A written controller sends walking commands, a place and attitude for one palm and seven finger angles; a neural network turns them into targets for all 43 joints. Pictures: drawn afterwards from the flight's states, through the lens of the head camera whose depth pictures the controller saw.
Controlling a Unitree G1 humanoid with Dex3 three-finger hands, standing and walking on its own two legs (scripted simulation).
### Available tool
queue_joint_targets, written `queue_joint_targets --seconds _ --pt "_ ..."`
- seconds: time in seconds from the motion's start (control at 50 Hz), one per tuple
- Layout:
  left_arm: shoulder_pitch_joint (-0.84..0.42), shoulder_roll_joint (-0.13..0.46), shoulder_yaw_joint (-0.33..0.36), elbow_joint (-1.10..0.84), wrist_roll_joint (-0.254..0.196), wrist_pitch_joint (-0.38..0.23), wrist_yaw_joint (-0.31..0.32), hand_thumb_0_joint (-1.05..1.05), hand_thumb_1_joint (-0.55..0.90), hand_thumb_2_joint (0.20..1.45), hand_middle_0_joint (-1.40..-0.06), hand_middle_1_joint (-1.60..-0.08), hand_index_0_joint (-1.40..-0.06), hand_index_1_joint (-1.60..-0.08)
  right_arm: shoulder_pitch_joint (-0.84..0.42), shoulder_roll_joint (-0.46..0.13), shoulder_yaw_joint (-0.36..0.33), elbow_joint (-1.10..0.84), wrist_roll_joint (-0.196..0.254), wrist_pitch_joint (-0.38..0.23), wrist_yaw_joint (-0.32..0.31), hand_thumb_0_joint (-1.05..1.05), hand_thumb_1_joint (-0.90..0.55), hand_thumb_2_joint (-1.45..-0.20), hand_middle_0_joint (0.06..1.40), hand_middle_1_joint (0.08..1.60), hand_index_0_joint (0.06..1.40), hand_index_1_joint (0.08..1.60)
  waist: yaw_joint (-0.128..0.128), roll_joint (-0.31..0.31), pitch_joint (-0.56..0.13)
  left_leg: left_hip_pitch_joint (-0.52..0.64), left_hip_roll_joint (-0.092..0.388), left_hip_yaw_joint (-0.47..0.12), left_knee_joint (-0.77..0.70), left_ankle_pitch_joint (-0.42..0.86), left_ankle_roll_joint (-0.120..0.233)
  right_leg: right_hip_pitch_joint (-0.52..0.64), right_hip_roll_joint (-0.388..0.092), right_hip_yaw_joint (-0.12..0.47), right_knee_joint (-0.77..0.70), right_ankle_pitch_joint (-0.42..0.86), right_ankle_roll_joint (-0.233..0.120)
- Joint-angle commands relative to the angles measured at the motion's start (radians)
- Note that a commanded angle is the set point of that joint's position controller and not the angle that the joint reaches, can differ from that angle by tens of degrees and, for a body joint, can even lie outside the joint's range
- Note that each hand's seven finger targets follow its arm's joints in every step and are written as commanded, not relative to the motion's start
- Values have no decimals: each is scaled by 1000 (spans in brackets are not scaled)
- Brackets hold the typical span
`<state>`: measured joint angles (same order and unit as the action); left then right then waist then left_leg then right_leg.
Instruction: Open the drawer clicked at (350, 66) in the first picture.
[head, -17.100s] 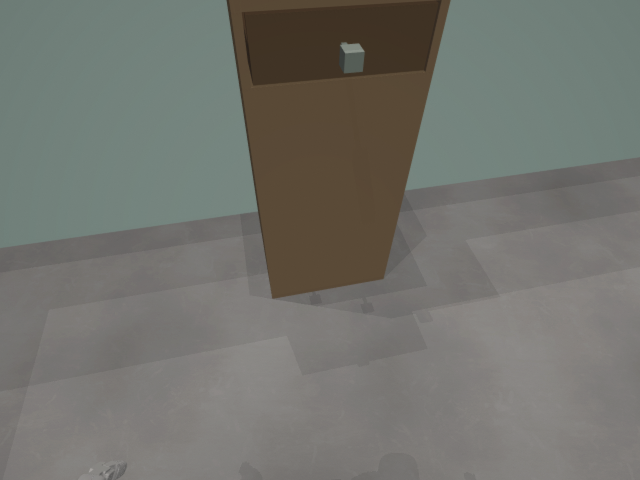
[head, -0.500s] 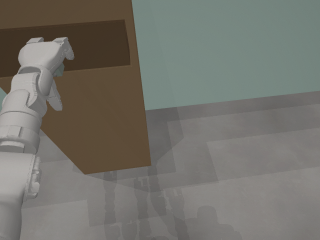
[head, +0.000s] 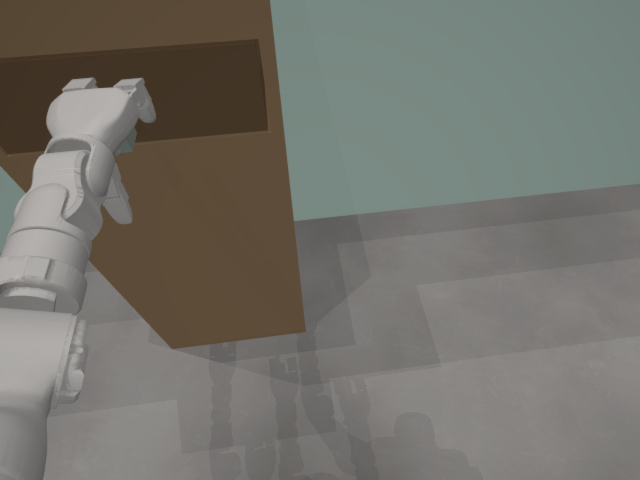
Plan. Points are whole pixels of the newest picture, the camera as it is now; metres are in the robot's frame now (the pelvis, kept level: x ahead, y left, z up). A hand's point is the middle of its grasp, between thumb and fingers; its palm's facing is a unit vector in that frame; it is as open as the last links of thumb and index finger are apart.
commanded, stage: close the thumb around the handle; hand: left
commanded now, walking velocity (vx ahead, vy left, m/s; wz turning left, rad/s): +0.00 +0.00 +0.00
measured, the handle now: (116, 121) +0.54 +0.27 +0.14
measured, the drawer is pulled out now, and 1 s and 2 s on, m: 0.00 0.01 0.12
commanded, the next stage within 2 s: pull the drawer open in 0.70 s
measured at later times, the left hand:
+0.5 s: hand (118, 151) +0.49 +0.25 +0.14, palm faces -0.01 -0.01 -1.00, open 7.7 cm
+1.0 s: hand (120, 163) +0.48 +0.25 +0.13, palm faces +0.00 +0.00 -1.00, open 6.7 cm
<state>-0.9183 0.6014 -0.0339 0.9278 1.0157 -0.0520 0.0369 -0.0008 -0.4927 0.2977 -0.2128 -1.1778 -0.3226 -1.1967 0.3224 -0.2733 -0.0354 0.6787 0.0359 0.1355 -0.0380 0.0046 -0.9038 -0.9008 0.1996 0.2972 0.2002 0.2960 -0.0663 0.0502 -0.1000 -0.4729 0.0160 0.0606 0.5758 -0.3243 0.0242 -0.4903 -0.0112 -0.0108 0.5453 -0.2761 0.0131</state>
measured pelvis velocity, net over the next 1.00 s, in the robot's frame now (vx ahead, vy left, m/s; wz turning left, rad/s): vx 0.00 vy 0.00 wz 0.00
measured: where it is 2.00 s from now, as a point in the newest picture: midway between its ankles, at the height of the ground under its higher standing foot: outside the picture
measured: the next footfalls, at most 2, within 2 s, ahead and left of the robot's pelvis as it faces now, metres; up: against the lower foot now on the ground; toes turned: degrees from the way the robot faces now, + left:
none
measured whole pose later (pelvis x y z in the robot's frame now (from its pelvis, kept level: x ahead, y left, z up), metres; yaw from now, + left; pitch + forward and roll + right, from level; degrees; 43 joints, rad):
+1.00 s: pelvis +0.00 +0.00 +0.00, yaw +0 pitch +13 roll -1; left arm -0.83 0.60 -0.03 0.84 1.00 -0.04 0.04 -0.01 0.50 0.73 -0.08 -1.24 -0.42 -1.35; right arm 0.33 -0.28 -0.05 0.68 0.03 0.13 -0.03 0.01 -0.90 -0.90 0.20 0.30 0.20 0.30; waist -0.06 0.06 -0.10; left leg -0.46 0.02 0.06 0.57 -0.33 0.02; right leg -0.48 -0.01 -0.01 0.54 -0.28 0.01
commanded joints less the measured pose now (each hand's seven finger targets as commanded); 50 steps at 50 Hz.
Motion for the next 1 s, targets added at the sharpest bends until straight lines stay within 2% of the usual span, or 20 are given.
queue_joint_targets --seconds 0.0,0.06,0.08,0.1,0.16,0.18,0.36,0.38,0.42,0.48,0.5,0.54,0.6,0.64,0.7,0.72,0.78,0.8,0.9,0.98 --pt "-407 261 69 -174 1 15 24 0 -444 324 -304 -1206 -304 -1206 71 -151 -51 -84 -7 -24 -11 0 -900 -900 200 300 200 300 6 3 -402 217 -11 -28 -9 545 18 189 42 -15 -4 383 -36" --pt "-406 205 37 -185 -6 21 21 0 -276 396 -316 -1224 -316 -1224 71 -149 -55 -79 -8 -24 -4 0 -900 -900 200 300 200 300 -3 2 -377 242 -4 -35 -5 571 15 152 46 -22 -7 367 -35" --pt "-404 237 67 -191 -6 20 22 0 -220 420 -320 -1230 -320 -1230 73 -153 -57 -77 -10 -23 -5 0 -900 -900 200 300 200 300 -1 -22 -393 238 -3 -36 -3 579 17 172 46 -20 -8 376 -36" --pt "-420 216 42 -195 -6 21 21 0 -164 444 -324 -1236 -324 -1236 68 -150 -55 -80 -9 -24 -5 0 -900 -900 200 300 200 300 -4 -6 -388 237 -7 -35 -4 563 17 165 45 -19 -9 372 -34" --pt "-375 249 73 -162 -7 27 17 0 4 516 -336 -1254 -336 -1254 66 -152 -51 -81 -8 -22 -6 0 -900 -900 200 300 200 300 11 -22 -365 201 -11 -28 -12 532 18 192 43 -18 -9 382 -37" --pt "-391 259 76 -167 -6 23 15 0 60 540 -340 -1260 -340 -1260 67 -158 -51 -79 -9 -19 -8 0 -900 -900 200 300 200 300 3 -36 -374 195 -11 -29 -13 531 18 205 43 -17 -10 388 -37" --pt "-390 248 56 -127 -1 24 8 0 564 756 -376 -1314 -376 -1314 64 -154 -46 -82 -4 -19 -15 0 -900 -900 200 300 200 300 0 -30 -334 169 -13 -21 -18 482 16 183 40 -18 -10 371 -35" --pt "-401 249 60 -130 -3 22 7 0 620 780 -380 -1320 -380 -1320 69 -156 -49 -81 -4 -19 -16 0 -900 -900 200 300 200 300 -7 -51 -348 174 -13 -21 -14 481 18 189 41 -16 -13 370 -35" --pt "-396 262 69 -144 -1 19 10 0 732 828 -388 -1332 -388 -1332 69 -152 -48 -85 -6 -22 -15 0 -900 -900 200 300 200 300 7 -10 -373 186 -14 -20 -10 505 18 196 41 -13 -5 386 -36" --pt "-400 252 67 -146 -3 14 11 0 900 900 -400 -1350 -400 -1350 76 -152 -52 -84 -8 -22 -15 0 -900 -900 200 300 200 300 -3 -36 -384 188 -13 -21 -4 520 21 203 42 -13 -7 399 -35" --pt "-401 270 77 -145 -3 11 10 0 900 900 -400 -1350 -400 -1350 76 -154 -49 -82 -4 -21 -17 0 -900 -900 200 300 200 300 -5 -35 -369 184 -13 -25 -6 505 19 188 42 -15 -5 387 -33" --pt "-433 247 58 -140 -12 6 13 0 900 900 -400 -1350 -400 -1350 76 -153 -50 -78 -4 -25 -18 0 -900 -900 200 300 200 300 -14 -33 -343 177 -14 -23 -9 475 19 170 41 -15 -11 369 -33" --pt "-460 286 88 -173 -7 -10 24 0 900 900 -400 -1350 -400 -1350 82 -152 -52 -78 -7 -28 -18 0 -900 -900 200 300 200 300 -6 -15 -399 189 -18 -27 -3 486 20 191 42 -9 -3 377 -34" --pt "-452 251 68 -168 -7 -10 31 0 900 900 -400 -1350 -400 -1350 84 -148 -54 -76 -8 -30 -16 0 -900 -900 200 300 200 300 -11 -13 -389 196 -17 -30 -1 493 19 177 44 -15 -2 372 -34" --pt "-463 272 85 -187 -8 -14 41 0 900 900 -400 -1350 -400 -1350 86 -150 -56 -73 -10 -33 -14 0 -900 -900 200 300 200 300 -8 -12 -411 204 -18 -30 3 511 21 190 44 -10 -3 390 -33" --pt "-460 259 78 -201 -8 -16 43 0 900 900 -400 -1350 -400 -1350 84 -146 -56 -75 -11 -33 -11 0 -900 -900 200 300 200 300 -3 20 -421 216 -18 -32 3 529 19 186 45 -13 1 392 -36" --pt "-456 236 66 -177 -17 -8 45 0 900 900 -400 -1350 -400 -1350 86 -150 -58 -69 -10 -32 -9 0 -900 -900 200 300 200 300 -20 -17 -388 207 -17 -31 3 510 20 179 47 -14 -11 383 -34" --pt "-433 267 89 -164 -12 -4 47 0 900 900 -400 -1350 -400 -1350 82 -150 -54 -70 -8 -33 -11 0 -900 -900 200 300 200 300 -5 -21 -389 193 -18 -31 -3 493 21 189 46 -14 -6 378 -34" --pt "-350 235 82 -287 -29 -7 41 0 900 900 -400 -1350 -400 -1350 63 -144 -60 -93 -7 -32 -2 0 -900 -900 200 300 200 300 23 12 -453 250 -12 -35 -1 610 21 229 45 -13 0 431 -36" --pt "-253 204 71 -356 -51 22 33 0 900 900 -400 -1350 -400 -1350 27 -148 -59 -113 0 -27 5 0 -900 -900 200 300 200 300 29 -12 -413 256 -10 -36 -10 626 22 238 48 -17 -11 429 -35"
